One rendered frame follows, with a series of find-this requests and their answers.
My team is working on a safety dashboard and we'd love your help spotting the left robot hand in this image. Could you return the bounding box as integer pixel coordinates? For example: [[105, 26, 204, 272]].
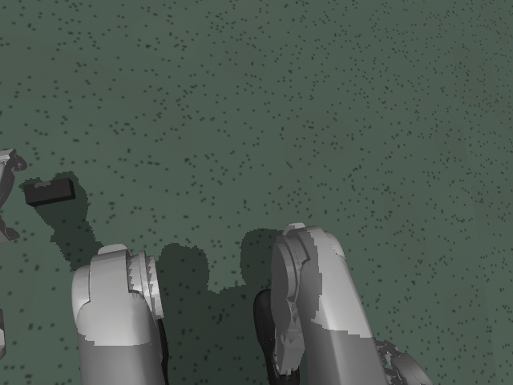
[[0, 149, 27, 244]]

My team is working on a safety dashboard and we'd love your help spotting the right robot foot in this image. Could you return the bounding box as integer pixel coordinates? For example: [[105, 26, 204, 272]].
[[253, 289, 300, 385]]

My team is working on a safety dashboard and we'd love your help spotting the small box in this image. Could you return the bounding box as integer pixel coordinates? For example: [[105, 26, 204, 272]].
[[23, 178, 76, 207]]

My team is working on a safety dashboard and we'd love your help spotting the right robot hand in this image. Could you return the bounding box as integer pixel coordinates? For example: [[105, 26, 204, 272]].
[[375, 340, 434, 385]]

